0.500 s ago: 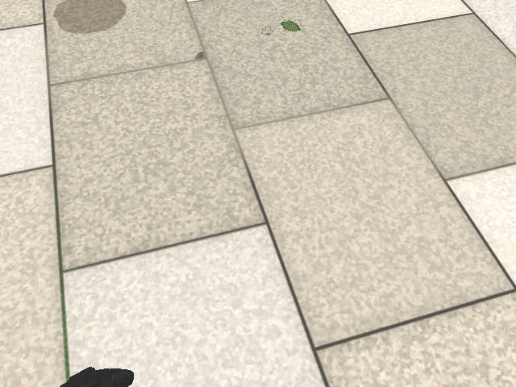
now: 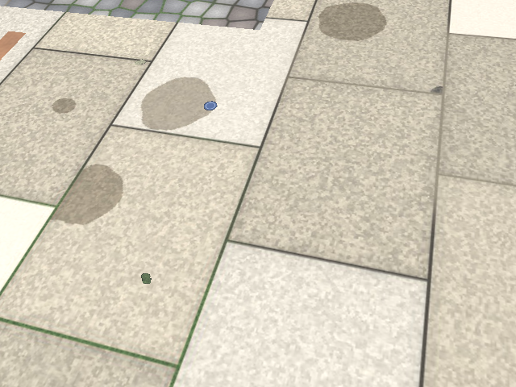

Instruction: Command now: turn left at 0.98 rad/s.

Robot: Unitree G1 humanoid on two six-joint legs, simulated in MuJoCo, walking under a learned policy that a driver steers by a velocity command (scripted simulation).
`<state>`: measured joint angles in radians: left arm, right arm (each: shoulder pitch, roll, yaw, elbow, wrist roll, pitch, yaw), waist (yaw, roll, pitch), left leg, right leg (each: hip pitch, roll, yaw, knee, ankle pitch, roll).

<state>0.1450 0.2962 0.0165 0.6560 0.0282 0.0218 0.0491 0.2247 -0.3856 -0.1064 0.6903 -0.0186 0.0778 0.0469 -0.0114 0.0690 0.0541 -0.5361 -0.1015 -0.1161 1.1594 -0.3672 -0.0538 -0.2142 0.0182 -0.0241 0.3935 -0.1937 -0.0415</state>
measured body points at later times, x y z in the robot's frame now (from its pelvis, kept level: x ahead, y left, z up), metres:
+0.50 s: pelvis -0.01 +0.02 +0.00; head +0.02 +0.04 +0.44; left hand -0.01 +0.29 -0.15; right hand +0.21 -0.19 -0.09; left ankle -0.03 +0.11 -0.75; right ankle -0.03 -0.10 -0.68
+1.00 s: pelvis -0.02 -0.04 +0.00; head +0.01 -0.08 +0.45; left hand +0.19 +0.21 -0.08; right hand +0.02 -0.35 -0.12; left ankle +0.06 +0.12 -0.67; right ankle -0.03 -0.09 -0.75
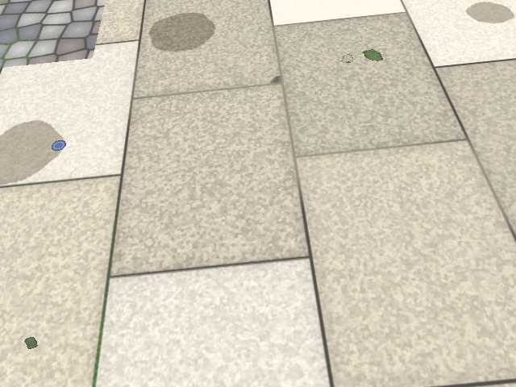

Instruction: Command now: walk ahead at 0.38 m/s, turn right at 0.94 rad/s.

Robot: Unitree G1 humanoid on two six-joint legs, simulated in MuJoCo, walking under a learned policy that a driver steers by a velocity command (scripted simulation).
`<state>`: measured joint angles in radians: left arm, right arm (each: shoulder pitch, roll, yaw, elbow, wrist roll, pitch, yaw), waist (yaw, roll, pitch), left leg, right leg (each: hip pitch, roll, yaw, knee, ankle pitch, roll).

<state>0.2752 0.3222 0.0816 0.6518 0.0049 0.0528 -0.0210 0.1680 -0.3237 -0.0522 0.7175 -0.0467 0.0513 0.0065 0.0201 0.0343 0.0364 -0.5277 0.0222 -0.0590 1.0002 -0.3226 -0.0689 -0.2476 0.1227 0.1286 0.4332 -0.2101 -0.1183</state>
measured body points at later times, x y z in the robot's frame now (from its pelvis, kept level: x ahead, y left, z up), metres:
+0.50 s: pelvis +0.22 +0.05 +0.00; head +0.23 +0.07 +0.45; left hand +0.40 +0.29 -0.10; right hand +0.20 -0.23 -0.11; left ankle +0.16 +0.13 -0.74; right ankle +0.21 -0.08 -0.67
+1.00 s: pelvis +0.62 +0.06 -0.01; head +0.64 +0.07 +0.44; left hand +0.50 +0.34 -0.13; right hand +0.93 -0.11 -0.08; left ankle +0.67 +0.19 -0.66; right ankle +0.55 -0.09 -0.74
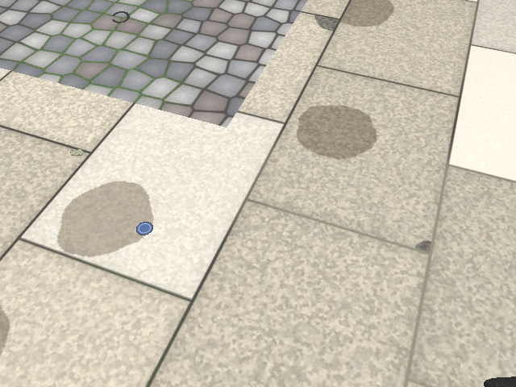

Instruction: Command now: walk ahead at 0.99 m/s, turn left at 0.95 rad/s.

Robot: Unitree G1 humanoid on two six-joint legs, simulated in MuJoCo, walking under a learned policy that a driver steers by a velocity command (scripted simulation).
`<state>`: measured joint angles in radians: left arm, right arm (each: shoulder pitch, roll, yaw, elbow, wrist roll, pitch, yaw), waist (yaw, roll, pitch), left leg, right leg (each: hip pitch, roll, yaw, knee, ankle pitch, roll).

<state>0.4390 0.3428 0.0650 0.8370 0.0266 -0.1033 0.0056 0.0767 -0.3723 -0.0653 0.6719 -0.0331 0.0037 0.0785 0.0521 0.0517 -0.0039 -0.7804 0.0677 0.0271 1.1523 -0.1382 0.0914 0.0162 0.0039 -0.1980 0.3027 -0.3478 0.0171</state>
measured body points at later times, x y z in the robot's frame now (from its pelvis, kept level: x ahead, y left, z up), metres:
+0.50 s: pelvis +0.47 +0.06 +0.00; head +0.50 +0.06 +0.44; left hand +0.59 +0.32 -0.11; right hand +0.51 -0.22 -0.13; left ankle +0.32 +0.06 -0.73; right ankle +0.72 -0.04 -0.67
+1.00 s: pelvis +0.96 +0.07 -0.01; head +1.00 +0.05 +0.44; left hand +0.97 +0.37 -0.12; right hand +1.20 -0.17 -0.05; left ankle +1.21 +0.18 -0.70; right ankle +0.77 +0.03 -0.73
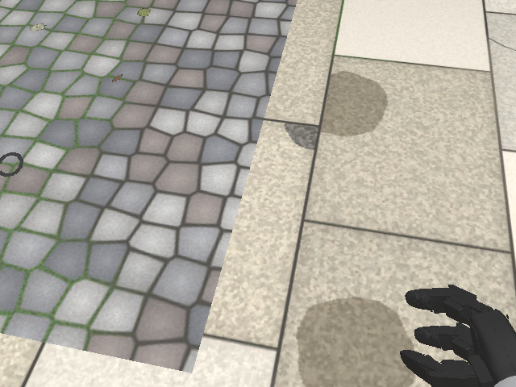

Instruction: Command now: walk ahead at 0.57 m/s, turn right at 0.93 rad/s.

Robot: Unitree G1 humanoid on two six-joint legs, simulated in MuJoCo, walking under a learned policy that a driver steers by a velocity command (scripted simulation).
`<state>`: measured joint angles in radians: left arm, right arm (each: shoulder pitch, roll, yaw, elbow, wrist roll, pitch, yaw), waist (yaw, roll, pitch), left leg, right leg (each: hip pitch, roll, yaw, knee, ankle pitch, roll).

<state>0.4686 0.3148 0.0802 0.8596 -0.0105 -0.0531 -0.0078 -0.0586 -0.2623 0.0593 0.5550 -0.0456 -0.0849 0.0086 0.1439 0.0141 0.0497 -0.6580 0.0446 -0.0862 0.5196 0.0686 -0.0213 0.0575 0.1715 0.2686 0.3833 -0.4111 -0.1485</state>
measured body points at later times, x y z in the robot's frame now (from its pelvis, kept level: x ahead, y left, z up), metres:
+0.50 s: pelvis +0.23 +0.00 -0.02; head +0.26 -0.03 +0.43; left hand +0.55 +0.13 -0.08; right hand +0.17 -0.29 -0.14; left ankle +0.23 +0.16 -0.70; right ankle +0.28 -0.10 -0.73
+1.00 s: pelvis +0.30 +0.03 +0.01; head +0.34 +0.03 +0.46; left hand +0.60 +0.10 -0.10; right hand +0.17 -0.25 -0.07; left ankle +0.39 +0.07 -0.73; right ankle +0.21 -0.05 -0.66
